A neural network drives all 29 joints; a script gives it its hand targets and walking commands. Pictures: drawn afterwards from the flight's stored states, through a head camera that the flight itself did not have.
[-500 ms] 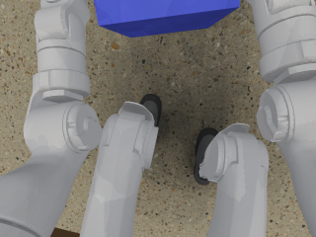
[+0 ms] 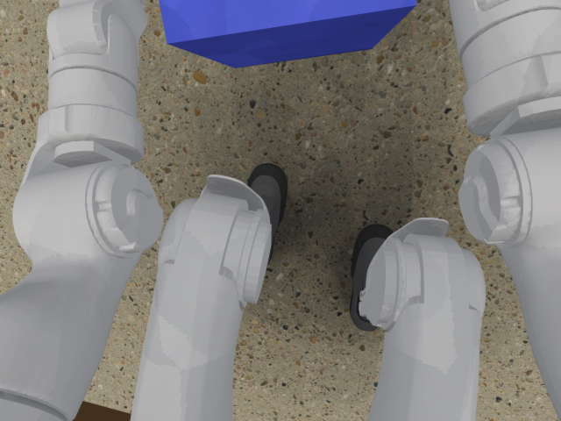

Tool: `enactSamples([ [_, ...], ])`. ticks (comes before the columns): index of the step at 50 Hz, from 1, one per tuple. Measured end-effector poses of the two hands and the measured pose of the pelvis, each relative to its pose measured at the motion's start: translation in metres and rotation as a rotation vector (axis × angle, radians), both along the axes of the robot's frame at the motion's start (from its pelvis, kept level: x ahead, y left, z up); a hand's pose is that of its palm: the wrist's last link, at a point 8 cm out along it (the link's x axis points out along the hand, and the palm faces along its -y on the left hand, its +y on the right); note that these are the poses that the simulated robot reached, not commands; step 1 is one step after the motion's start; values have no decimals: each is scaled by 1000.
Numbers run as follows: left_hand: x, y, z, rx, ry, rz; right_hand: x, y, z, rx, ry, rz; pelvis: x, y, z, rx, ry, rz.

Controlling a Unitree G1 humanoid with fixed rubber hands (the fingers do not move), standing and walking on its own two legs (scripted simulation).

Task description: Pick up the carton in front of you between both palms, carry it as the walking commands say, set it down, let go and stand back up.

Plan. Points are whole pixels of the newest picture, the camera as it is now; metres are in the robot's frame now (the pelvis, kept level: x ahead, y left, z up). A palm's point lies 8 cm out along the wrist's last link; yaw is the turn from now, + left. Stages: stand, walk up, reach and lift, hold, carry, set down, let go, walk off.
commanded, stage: set down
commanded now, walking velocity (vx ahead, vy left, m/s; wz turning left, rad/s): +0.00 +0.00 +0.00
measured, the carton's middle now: out of the picture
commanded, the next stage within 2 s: let go in 1.88 s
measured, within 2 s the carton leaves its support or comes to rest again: rests again in 0.02 s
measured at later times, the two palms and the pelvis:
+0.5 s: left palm out of the picture +0.50 +0.28 -0.17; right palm out of the picture +0.59 -0.02 -0.19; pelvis +0.00 +0.00 -0.01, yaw +1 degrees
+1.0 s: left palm out of the picture +0.51 +0.30 -0.15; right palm out of the picture +0.63 -0.06 -0.14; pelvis -0.01 +0.01 +0.01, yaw +1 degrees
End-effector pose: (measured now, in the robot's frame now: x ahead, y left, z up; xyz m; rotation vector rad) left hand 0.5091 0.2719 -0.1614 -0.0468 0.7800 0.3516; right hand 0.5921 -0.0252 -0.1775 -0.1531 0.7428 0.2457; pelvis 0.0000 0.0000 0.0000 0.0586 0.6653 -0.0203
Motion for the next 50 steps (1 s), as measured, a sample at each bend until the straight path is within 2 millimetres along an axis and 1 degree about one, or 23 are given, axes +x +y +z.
enactSamples([
  [9,-2,8,-10,4,13,6,-2,4,-4,52,-12,17,-1,0,-5,7,-28,0],
  [24,-4,8,-13,-22,1,-1,-3,1,-8,82,-24,35,-5,-1,-10,19,-69,5],
  [30,-6,7,-17,-8,2,22,-3,0,-10,50,-39,65,-5,-1,-11,18,-75,4],
  [33,-10,6,-24,10,14,46,-2,-12,-17,4,-38,40,-4,0,-9,17,-68,4],
  [37,-14,9,-32,15,28,84,7,-40,-20,-46,-30,-17,-2,3,-7,15,-55,3],
  [40,-13,13,-33,18,20,91,16,-53,-15,-59,-41,-36,-2,5,-5,13,-45,-2],
  [42,-10,16,-30,21,2,91,22,-55,-9,-57,-57,-35,-2,6,-4,11,-41,-5],
  [44,-6,18,-25,25,-23,93,27,-51,0,-50,-80,-29,-3,7,-3,9,-37,-6],
  [47,-1,23,-9,36,-64,97,32,-42,17,-38,-117,-20,-5,9,0,4,-31,-1],
  [50,5,27,14,42,-106,102,36,-34,36,-37,-144,-19,-7,9,6,-2,-25,12],
])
